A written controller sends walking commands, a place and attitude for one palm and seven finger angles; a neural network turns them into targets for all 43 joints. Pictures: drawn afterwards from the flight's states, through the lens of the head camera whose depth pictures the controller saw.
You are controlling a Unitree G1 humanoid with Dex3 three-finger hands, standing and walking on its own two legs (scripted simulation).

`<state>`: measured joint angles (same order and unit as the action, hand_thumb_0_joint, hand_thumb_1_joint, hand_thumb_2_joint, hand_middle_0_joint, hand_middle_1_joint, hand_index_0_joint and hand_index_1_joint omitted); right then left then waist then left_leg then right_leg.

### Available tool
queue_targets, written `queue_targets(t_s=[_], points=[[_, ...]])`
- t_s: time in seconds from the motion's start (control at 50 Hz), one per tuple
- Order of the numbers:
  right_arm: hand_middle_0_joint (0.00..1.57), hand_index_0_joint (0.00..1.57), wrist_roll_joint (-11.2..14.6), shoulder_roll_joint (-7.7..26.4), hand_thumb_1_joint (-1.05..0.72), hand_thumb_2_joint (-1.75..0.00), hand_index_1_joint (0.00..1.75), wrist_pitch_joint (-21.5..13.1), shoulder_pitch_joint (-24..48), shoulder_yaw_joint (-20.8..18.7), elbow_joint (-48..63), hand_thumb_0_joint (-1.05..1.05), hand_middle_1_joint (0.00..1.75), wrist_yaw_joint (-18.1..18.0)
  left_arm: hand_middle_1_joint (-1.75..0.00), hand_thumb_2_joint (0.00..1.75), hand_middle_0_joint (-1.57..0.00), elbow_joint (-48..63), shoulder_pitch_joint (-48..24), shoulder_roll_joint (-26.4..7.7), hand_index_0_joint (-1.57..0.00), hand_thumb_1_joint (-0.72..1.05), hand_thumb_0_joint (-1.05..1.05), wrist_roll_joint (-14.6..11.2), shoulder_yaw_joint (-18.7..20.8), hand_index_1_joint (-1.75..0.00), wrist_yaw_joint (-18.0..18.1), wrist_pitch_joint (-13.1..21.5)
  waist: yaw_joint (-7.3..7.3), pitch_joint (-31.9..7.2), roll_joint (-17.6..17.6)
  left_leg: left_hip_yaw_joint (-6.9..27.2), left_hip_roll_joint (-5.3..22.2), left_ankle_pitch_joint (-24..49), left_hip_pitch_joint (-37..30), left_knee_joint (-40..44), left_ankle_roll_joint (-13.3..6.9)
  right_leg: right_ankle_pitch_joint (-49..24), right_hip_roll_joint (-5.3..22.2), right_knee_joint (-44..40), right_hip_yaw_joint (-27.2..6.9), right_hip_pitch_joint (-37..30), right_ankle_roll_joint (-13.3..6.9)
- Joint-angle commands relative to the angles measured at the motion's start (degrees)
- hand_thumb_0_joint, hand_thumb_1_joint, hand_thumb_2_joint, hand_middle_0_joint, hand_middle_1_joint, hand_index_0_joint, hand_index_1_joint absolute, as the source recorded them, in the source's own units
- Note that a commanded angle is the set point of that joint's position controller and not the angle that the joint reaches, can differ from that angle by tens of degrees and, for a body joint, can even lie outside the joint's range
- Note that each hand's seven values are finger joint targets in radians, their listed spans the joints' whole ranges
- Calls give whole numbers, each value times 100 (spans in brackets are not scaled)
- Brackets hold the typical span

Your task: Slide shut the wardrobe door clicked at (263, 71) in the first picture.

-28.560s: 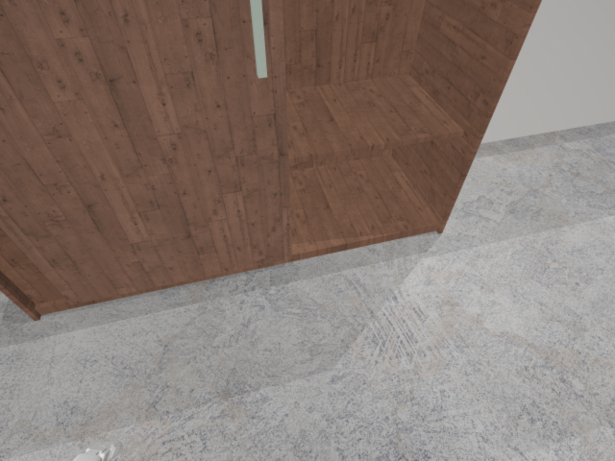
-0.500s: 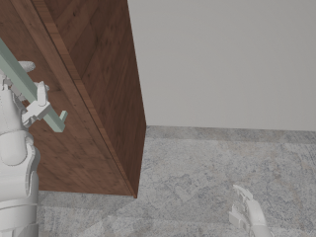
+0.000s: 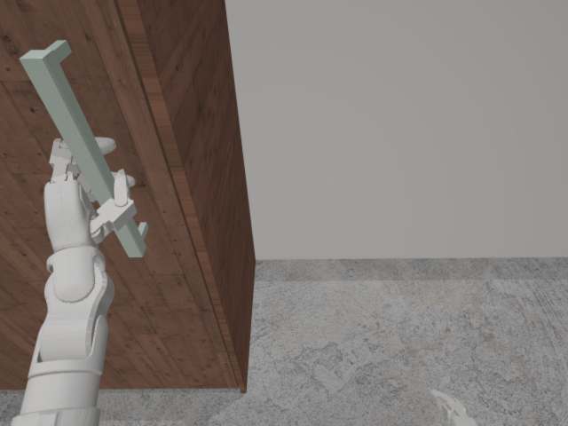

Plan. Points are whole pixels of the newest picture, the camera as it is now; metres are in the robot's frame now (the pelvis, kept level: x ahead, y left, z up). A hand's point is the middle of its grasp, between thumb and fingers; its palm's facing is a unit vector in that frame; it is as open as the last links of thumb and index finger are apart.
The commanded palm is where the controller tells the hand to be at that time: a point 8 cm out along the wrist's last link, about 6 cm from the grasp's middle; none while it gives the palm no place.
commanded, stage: stop walking and hold the door there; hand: left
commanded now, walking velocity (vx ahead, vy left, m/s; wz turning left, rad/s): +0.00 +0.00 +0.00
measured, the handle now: (105, 168) +0.37 +0.25 +0.21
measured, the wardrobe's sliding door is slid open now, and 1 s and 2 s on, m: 0.00 0.00 0.00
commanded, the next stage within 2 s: loosen the grip on the handle in 0.60 s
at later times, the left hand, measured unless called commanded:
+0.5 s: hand (126, 202) +0.33 +0.22 +0.19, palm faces +0.33 -0.94 -0.09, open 6.4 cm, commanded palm +0.29 +0.24 +0.18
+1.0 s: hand (112, 200) +0.33 +0.23 +0.19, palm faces +0.45 -0.89 -0.07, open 11.1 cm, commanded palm +0.29 +0.26 +0.18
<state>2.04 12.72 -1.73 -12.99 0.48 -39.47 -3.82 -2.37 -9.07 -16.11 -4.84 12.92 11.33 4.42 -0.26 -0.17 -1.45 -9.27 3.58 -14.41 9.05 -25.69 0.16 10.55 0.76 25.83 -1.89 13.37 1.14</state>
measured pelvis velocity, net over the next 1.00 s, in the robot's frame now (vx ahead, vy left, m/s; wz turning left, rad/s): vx -0.01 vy -0.03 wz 0.10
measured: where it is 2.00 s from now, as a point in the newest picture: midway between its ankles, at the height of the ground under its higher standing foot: outside the picture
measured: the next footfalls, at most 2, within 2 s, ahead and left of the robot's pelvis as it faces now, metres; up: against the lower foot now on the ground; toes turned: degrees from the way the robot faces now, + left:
none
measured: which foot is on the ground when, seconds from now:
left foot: down 0.00-1.00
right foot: down 0.00-1.00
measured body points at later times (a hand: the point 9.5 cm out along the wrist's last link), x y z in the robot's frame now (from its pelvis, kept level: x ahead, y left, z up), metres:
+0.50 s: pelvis +0.02 +0.02 +0.00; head +0.01 +0.02 +0.45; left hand +0.31 +0.27 +0.19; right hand +0.21 -0.19 -0.09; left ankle -0.01 +0.12 -0.74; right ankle +0.04 -0.13 -0.74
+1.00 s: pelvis -0.01 -0.03 -0.01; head -0.03 -0.03 +0.44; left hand +0.30 +0.28 +0.19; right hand +0.17 -0.24 -0.09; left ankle -0.01 +0.12 -0.74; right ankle +0.04 -0.13 -0.74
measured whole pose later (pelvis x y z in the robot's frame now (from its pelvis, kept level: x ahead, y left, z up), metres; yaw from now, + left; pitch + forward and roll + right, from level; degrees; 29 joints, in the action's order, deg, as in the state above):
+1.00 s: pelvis -0.01 -0.03 -0.01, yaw +5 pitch -1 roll +1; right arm 2.1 12.0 -10.2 -13.2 1.3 -38.5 -1.8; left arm -18.4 -22.6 -16.1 -3.1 15.0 6.6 8.5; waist 1.0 -1.6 0.6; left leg -3.4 3.1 -14.0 14.9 -29.9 1.2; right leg 13.0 1.4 31.4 2.6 17.5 -0.6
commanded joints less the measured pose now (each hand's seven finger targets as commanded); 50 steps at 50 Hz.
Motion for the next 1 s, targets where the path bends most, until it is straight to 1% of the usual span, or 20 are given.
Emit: queue_targets(t_s=[0.0, 0.16, 0.32, 0.48, 0.54, 0.66, 0.68, 0.7, 0.72, 0.74, 0.76, 0.78, 0.8, 0.82, 0.84, 0.86, 0.92, 0.94, 0.96, 0.98], points=[[20, 20, -38, 643, -90, -90, 30, -343, 929, -211, 962, 0, 30, -35, -140, 90, -45, 1426, -1496, -631, -45, 90, 0, 199, -405, -140, -248, 493, -7, -1020, -44, 643, 611, 824, -375, 580, -240, -1015, 355, -190, -265, -255, -112], [20, 20, -84, 548, -90, -90, 30, -265, 1009, -152, 974, 0, 30, -28, -140, 90, -45, 1695, -1585, -221, -45, 90, 0, 235, -874, -140, -304, 533, -22, -1023, -205, 663, 634, 1160, -519, 635, -210, -1171, 330, -94, -106, -210, -96], [20, 20, -114, 517, -90, -90, 30, -178, 1048, -157, 1010, 0, 30, -19, -140, 90, -45, 1899, -1453, -20, -45, 90, 0, 268, -1147, -140, -334, 532, -46, -1126, -238, 654, 612, 1615, -690, 546, -162, -1371, 344, -77, -40, -240, -98], [20, 20, -121, 517, -90, -90, 30, -120, 1037, -175, 1068, 0, 30, -16, -140, 90, -45, 2040, -1271, -251, -45, 90, 0, 270, -856, -140, -328, 566, -52, -1288, -145, 558, 528, 2055, -812, 353, -126, -1968, 371, -99, -48, -409, -139], [20, 20, -110, 507, -90, -90, 30, -110, 1048, -159, 1114, 0, 30, -10, -140, 90, -45, 2102, -1212, -110, -45, 90, 0, 261, -1004, -140, -362, 565, -64, -1200, -212, 572, 533, 1954, -759, 418, -123, -1832, 344, -89, -35, -383, -127], [20, 20, -105, 529, -90, -90, 30, -84, 1044, -168, 1132, 0, 30, -22, -140, 90, -45, 2043, -1038, -208, -45, 90, 0, 253, -874, -140, -341, 566, -50, -1137, -119, 558, 488, 1667, -620, 435, -144, -1747, 343, -155, -49, -418, -127], [20, 20, -295, 708, -90, -90, 30, -427, 600, -485, 1023, 0, 30, 51, -140, 90, -45, 2144, -6297, -5186, -45, 90, 0, 1101, 3195, -140, -267, 739, 359, 479, 1982, 407, 661, 1991, 646, 14, -366, -1463, 126, -424, -167, 468, -230], [20, 20, -318, 449, -90, -90, 30, -730, 662, -386, 1005, 0, 30, 102, -140, 84, -45, -1448, -3994, -590, -45, 78, 0, 811, 221, -140, -714, -92, -195, -1591, 1146, 850, -70, 3668, -168, 466, -53, -2788, -201, 697, 604, -460, -421], [20, 20, 118, 652, -90, -90, 30, -926, 227, -596, 1008, 0, 30, 186, -140, 78, -45, -77, -3027, 40, -45, 66, 0, -42, 90, -140, -981, -136, 266, -2649, -498, 958, 183, 5244, -1600, 329, 611, -1457, -130, 631, 619, -260, -371], [20, 20, 123, 532, -90, -90, 30, -1005, 446, -390, 911, 0, 30, 146, -140, 73, -45, 391, -2634, 248, -45, 54, 0, -439, 65, -140, -1086, -49, 184, -2051, -1269, 809, 279, 5414, -2074, 42, 687, -799, -128, 475, 503, 356, -277], [20, 20, -20, 711, -90, -90, 30, -1009, 329, -442, 782, 0, 30, 139, -140, 67, -45, 785, -2544, -348, -45, 42, 0, -613, 508, -140, -1024, 115, 302, -2153, -1254, 705, 127, 4549, -1813, -105, 611, -604, -69, 343, 429, 203, -241], [20, 20, -31, 714, -90, -90, 30, -1045, 526, -380, 843, 0, 30, 147, -140, 61, -45, 738, -2627, -376, -45, 30, 0, -461, 351, -140, -936, 195, 317, -1813, -741, 575, -20, 3138, -1070, -118, 444, -838, -56, 126, 484, 41, -245], [20, 20, -19, 702, -90, -90, 30, -1058, 542, -320, 841, 0, 30, 175, -140, 55, -45, 597, -2825, -325, -45, 17, 0, -267, 150, -140, -800, 303, 216, -1514, -330, 498, -125, 1999, -443, -55, 236, -936, -41, 8, 495, -60, -206], [20, 20, -30, 696, -90, -90, 30, -1064, 444, -302, 802, 0, 30, 205, -140, 49, -45, 349, -2908, -369, -45, 5, 0, -29, 81, -140, -661, 401, 71, -1203, 113, 593, -94, 1396, -85, 54, 143, -683, -37, -16, 525, -23, -187], [20, 20, -17, 722, -90, -90, 30, -1070, 441, -280, 848, 0, 30, 236, -140, 43, -45, 377, -3127, -415, -45, -7, 0, 195, -39, -140, -576, 531, 52, -1188, 65, 647, -92, 1052, 19, 112, 78, -448, -41, 58, 513, 115, -200], [20, 20, -6, 689, -90, -90, 30, -1092, 449, -289, 881, 0, 30, 234, -140, 37, -45, 243, -3078, -469, -45, -19, 0, 285, -65, -140, -520, 630, 112, -1289, 247, 644, -111, 609, 137, 138, 25, -98, -36, 66, 475, 112, -195], [20, 20, 30, 703, -90, -90, 30, -1154, 512, -213, 889, 0, 30, 148, -137, 20, -42, -247, -3553, -973, -42, -55, 0, 310, 118, -137, -599, 966, 49, -858, 332, 592, -201, -640, 571, 176, -89, 1120, 55, -290, 196, 306, -159], [20, 20, 37, 718, -90, -90, 30, -1180, 543, -201, 896, 0, 30, 123, -135, 20, -41, -385, -3781, -1150, -41, -55, 0, 305, 174, -135, -665, 1103, 40, -858, 357, 562, -251, -846, 685, 140, -117, 1464, 84, -401, 77, 305, -147], [20, 20, 45, 682, -90, -90, 30, -1214, 580, -190, 926, 0, 30, 102, -133, 20, -40, -448, -3812, -1074, -40, -55, 0, 253, 73, -133, -738, 1210, 53, -824, 430, 518, -278, -897, 723, 52, -146, 1730, 115, -489, -25, 298, -134], [20, 20, 51, 703, -90, -90, 30, -1240, 615, -197, 881, 0, 30, 76, -132, 20, -38, -587, -3980, -1245, -38, -55, 0, 210, 164, -132, -805, 1309, 49, -833, 303, 498, -313, -945, 803, -32, -152, 1956, 147, -554, -128, 309, -131]])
